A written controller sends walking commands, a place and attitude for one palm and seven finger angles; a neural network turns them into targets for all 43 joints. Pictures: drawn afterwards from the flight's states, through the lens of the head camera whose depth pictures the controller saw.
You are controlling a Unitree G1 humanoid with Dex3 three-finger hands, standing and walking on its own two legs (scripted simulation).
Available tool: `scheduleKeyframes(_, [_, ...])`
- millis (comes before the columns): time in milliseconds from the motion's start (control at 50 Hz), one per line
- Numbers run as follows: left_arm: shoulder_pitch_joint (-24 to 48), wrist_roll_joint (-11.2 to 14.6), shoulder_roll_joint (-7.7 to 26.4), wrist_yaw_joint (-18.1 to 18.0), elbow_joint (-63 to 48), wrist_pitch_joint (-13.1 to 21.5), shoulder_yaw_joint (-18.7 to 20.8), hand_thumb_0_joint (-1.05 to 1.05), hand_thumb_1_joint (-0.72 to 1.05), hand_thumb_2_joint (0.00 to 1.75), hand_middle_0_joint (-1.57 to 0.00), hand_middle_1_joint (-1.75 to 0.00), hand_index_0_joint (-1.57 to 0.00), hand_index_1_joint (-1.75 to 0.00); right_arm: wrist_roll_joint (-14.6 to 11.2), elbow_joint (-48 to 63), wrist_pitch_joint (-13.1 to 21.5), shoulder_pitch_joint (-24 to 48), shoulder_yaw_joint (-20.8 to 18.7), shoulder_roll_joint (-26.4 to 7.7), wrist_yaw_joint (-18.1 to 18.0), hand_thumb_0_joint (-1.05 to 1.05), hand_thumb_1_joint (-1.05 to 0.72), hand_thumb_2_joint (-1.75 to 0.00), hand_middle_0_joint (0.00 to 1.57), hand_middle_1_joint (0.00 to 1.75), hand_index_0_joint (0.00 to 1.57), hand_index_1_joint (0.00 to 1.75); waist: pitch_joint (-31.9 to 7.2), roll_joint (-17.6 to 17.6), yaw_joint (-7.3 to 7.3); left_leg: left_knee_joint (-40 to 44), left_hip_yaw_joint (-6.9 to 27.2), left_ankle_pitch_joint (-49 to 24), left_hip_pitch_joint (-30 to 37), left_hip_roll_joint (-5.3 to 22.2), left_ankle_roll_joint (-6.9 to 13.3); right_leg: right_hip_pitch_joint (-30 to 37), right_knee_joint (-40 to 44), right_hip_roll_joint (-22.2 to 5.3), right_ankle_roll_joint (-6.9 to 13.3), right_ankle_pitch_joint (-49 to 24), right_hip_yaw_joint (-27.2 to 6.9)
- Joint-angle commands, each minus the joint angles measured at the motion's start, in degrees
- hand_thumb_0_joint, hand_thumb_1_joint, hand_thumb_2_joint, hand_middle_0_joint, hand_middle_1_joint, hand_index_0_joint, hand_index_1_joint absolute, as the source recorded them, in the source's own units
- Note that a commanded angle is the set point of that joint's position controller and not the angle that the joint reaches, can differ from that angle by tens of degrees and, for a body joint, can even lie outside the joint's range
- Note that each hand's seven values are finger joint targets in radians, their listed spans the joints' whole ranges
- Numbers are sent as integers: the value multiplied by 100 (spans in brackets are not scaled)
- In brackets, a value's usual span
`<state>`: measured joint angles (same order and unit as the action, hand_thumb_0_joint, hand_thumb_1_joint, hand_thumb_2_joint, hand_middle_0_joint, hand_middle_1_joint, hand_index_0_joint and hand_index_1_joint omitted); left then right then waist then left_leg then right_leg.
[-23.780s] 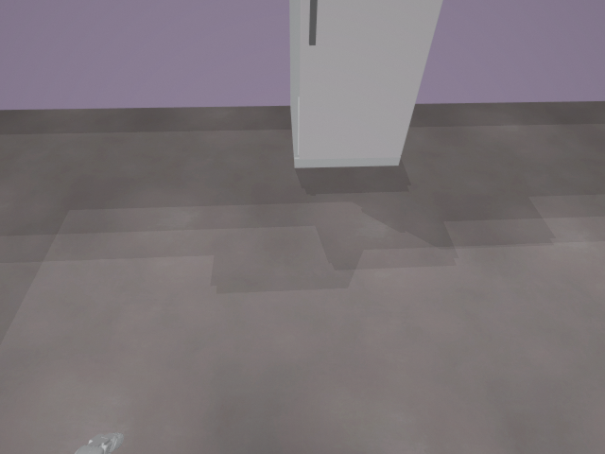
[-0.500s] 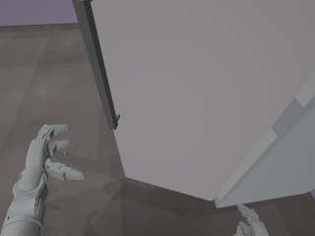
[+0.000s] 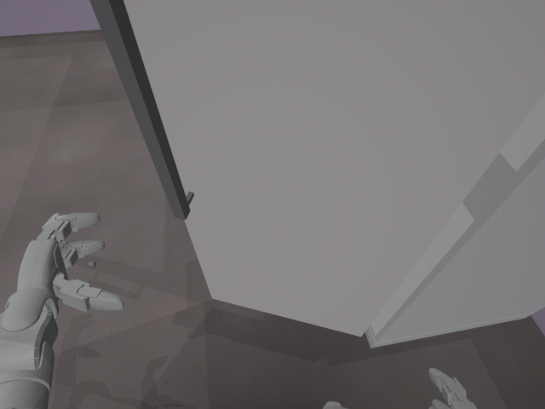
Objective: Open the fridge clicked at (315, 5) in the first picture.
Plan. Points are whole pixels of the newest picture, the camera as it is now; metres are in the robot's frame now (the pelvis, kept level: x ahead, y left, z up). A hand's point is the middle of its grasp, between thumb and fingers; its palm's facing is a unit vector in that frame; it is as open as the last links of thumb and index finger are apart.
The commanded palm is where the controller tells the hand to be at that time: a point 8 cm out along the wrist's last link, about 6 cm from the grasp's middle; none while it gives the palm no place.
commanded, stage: draw the hand back to the body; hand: left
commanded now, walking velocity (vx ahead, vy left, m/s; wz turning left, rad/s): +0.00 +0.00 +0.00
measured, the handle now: (160, 127) +0.49 +0.20 +0.14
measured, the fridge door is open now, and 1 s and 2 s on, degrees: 66 66 66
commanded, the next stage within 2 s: step back with the hand held close in 1.60 s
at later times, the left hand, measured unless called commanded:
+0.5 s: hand (51, 279) +0.25 +0.28 +0.10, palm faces +0.05 -1.00 -0.01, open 14.7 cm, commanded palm +0.22 +0.33 +0.12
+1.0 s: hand (2, 265) +0.24 +0.29 +0.17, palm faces +0.46 -0.81 -0.37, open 11.0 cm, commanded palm +0.18 +0.32 +0.18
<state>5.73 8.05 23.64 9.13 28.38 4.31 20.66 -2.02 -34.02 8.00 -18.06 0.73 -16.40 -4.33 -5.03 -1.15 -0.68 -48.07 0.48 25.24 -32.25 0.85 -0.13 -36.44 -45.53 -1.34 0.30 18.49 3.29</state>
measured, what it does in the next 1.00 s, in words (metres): stands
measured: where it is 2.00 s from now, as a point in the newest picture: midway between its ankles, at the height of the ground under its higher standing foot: outside the picture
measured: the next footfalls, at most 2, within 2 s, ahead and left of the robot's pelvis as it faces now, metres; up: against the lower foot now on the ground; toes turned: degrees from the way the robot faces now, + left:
none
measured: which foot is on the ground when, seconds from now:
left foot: down 0.00-1.00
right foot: down 0.00-1.00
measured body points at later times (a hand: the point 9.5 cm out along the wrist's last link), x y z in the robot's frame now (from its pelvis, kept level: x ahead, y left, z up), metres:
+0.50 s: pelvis +0.00 +0.01 +0.00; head +0.01 +0.01 +0.45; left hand +0.24 +0.34 +0.11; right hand +0.18 -0.22 -0.06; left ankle -0.01 +0.12 -0.70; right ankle +0.04 -0.12 -0.70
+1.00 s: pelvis +0.03 +0.02 +0.04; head +0.02 +0.00 +0.49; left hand +0.21 +0.33 +0.19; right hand +0.21 -0.20 -0.05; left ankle -0.01 +0.12 -0.70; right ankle +0.04 -0.12 -0.70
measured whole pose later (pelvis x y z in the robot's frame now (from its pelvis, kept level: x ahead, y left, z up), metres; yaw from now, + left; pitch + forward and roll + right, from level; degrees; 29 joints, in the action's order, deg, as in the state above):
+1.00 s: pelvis +0.03 +0.02 +0.04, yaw +0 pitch -2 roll -1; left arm -20.6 3.4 19.5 -6.7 -14.6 2.4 17.4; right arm 0.5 -37.3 10.5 -13.7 2.3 -12.9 -5.3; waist -0.6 -3.0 4.3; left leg -27.2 -0.2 18.6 -6.6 -0.7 1.2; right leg -11.4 -26.4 -2.3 -1.4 13.0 2.7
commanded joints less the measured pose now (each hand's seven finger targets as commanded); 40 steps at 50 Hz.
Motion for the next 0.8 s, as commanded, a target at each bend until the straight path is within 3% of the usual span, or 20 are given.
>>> scheduleKeyframes(0, [1134, 94, 1480, -90, -1321, 431, 552, 0, -55, 20, -25, -115, -25, -115, -1, 794, 307, 155, -329, -788, -63, 0, -90, -90, 20, 30, 20, 30, -1395, -35, 83, 723, -20, -1491, -23, -168, 157, 1500, 499, 83, 39, -955, -156])
scheduleKeyframes(20, [1596, 885, 968, 526, -2129, 1214, 500, 0, -55, 20, -25, -115, -25, -115, 27, 750, 447, 136, -324, -804, -130, 0, -90, -90, 20, 30, 20, 30, -1554, 44, -201, 496, 5, -1565, 88, -155, 112, 1520, 411, 95, 81, -1215, -222])
scheduleKeyframes(40, [1389, 956, 1537, 881, -1782, 1585, 884, 0, -55, 20, -25, -115, -25, -115, 30, 604, 484, 153, -332, -824, -192, 0, -90, -90, 20, 30, 20, 30, -1807, 85, 35, 406, -9, -1535, 4, -138, 105, 1729, 282, 99, 103, -1263, -337])
scheduleKeyframes(80, [1265, 1240, 1620, 1544, -1774, 2061, 1014, 0, -55, 20, -25, -115, -25, -115, 32, 648, 561, 250, -272, -782, -229, 0, -90, -90, 20, 30, 20, 30, -1799, -284, 90, 377, -14, -1553, -49, -160, 97, 1760, 156, 83, 138, -1368, -415])
scheduleKeyframes(100, [1130, 1340, 1858, 1867, -1643, 2226, 1235, 0, -55, 20, -25, -115, -25, -115, 46, 654, 583, 238, -270, -811, -233, 0, -90, -90, 20, 30, 20, 30, -1798, -357, 109, 307, -11, -1640, -111, -154, 101, 1783, 88, 81, 166, -1479, -471])
scheduleKeyframes(120, [799, 1409, 1976, 2148, -1325, 2217, 1393, 0, -55, 20, -25, -115, -25, -115, 13, 693, 576, 278, -252, -801, -226, 0, -90, -90, 20, 30, 20, 30, -1674, -351, 202, 333, -17, -1659, -235, -145, 92, 1762, 61, 72, 179, -1487, -487])
scheduleKeyframes(160, [551, 1590, 1854, 2451, -1015, 1779, 1361, 0, -55, 20, -25, -115, -25, -115, -49, 891, 543, 385, -219, -780, -206, 0, -90, -90, 20, 30, 20, 30, -1338, -362, 301, 485, -63, -1450, -359, -156, 84, 1633, 188, 53, 157, -1191, -463])
scheduleKeyframes(200, [418, 1725, 1771, 2523, -1246, 1298, 1342, 0, -55, 20, -25, -115, -25, -115, -82, 1077, 564, 410, -210, -760, -195, 0, -90, -90, 20, 30, 20, 30, -1419, -573, 393, 611, -35, -1612, -130, -170, 81, 1659, 256, 72, 170, -1203, -357])
scheduleKeyframes(220, [330, 1778, 1621, 2503, -1485, 1097, 1230, 0, -55, 20, -25, -115, -25, -115, -96, 1179, 591, 395, -204, -749, -180, 0, -90, -90, 20, 30, 20, 30, -1448, -374, 374, 658, -22, -1691, -26, -159, 83, 1640, 289, 84, 129, -1280, -281])
scheduleKeyframes(300, [250, 1719, 1176, 2143, -2396, 839, 805, 0, -55, 20, -25, -115, -25, -115, -86, 1331, 735, 333, -218, -729, -141, 0, -90, -90, 20, 30, 20, 30, -1271, -209, 235, 746, 76, -1784, 321, -132, 79, 1422, 385, 204, 106, -1253, -87])
scheduleKeyframes(380, [232, 1625, 1157, 1868, -2724, 755, 790, 0, -55, 20, -25, -115, -25, -115, -114, 1298, 816, 377, -200, -738, -171, 0, -90, -90, 20, 30, 20, 30, -1054, -121, 177, 915, 152, -1182, 418, -121, 57, 1306, 584, 204, 91, -647, -63])
scheduleKeyframes(420, [225, 1569, 1341, 1789, -2994, 689, 892, 0, -51, 22, -25, -113, -25, -113, -113, 1281, 856, 448, -156, -720, -195, 0, -90, -90, 20, 30, 20, 30, -1091, -359, 231, 995, 144, -1189, 546, -124, 57, 1467, 655, 179, 120, -634, -84])
scheduleKeyframes(500, [142, 1494, 1311, 1693, -3561, 524, 811, 0, -37, 29, -24, -104, -24, -104, -117, 1265, 941, 616, -92, -661, -245, 0, -90, -90, 20, 30, 20, 30, -989, -541, 278, 1197, 204, -1224, 813, -105, 61, 1676, 821, 191, 142, -617, -46])
scheduleKeyframes(520, [424, 561, 1905, 512, -3954, 468, 977, 0, -33, 31, -24, -102, -24, -102, 97, 1059, 838, 724, -135, -603, -223, 0, -90, -90, 20, 30, 20, 30, -691, -448, 440, 1464, 258, -1067, 636, -167, 93, 1829, 1216, 84, 141, -310, -232])
scheduleKeyframes(540, [-222, 457, 1021, -36, -3873, 326, 482, 0, -30, 32, -24, -100, -24, -100, 122, 1097, 848, 747, -98, -480, -209, 0, -90, -90, 20, 30, 20, 30, -345, -438, 300, 1713, 301, -717, 659, -106, 34, 1744, 1281, 58, 115, -100, -135])
scheduleKeyframes(560, [-584, 269, 710, -430, -4164, 255, 217, 0, -26, 34, -24, -98, -24, -98, 102, 1051, 838, 772, -100, -442, -210, 0, -90, -90, 20, 30, 20, 30, -307, -585, 325, 1879, 346, -596, 814, -61, 28, 1825, 1310, 45, 108, -144, -109])
scheduleKeyframes(580, [-983, 151, 731, -746, -4402, 202, 244, 0, -22, 36, -24, -96, -24, -96, 112, 1017, 803, 776, -92, -427, -210, 0, -90, -90, 20, 30, 20, 30, -288, -730, 351, 1985, 334, -639, 909, -41, 28, 1987, 1357, 36, 110, -243, -94])
scheduleKeyframes(600, [-1282, 44, 806, -985, -4460, 169, 308, 0, -19, 37, -24, -94, -24, -94, 129, 944, 766, 806, -89, -443, -216, 0, -90, -90, 20, 30, 20, 30, -330, -411, 393, 2037, 280, -849, 936, -28, 55, 2232, 1478, 39, 113, -360, -76])
scheduleKeyframes(660, [-1319, -224, 831, -1400, -4832, 160, 299, 0, -8, 43, -23, -87, -23, -87, 158, 840, 685, 861, -80, -410, -217, 0, -90, -90, 20, 30, 20, 30, -340, -507, 362, 2182, 170, -1333, 1257, -8, 46, 2529, 1605, 16, 106, -677, -67])
scheduleKeyframes(780, [-1363, -455, 711, -1654, -5196, 158, 166, 0, 14, 53, -23, -75, -23, -75, 187, 690, 644, 960, -83, -368, -239, 0, -90, -90, 20, 30, 20, 30, -189, -452, 388, 2515, 143, -2002, 1825, 14, 15, 2869, 1862, 34, 99, -1006, 0])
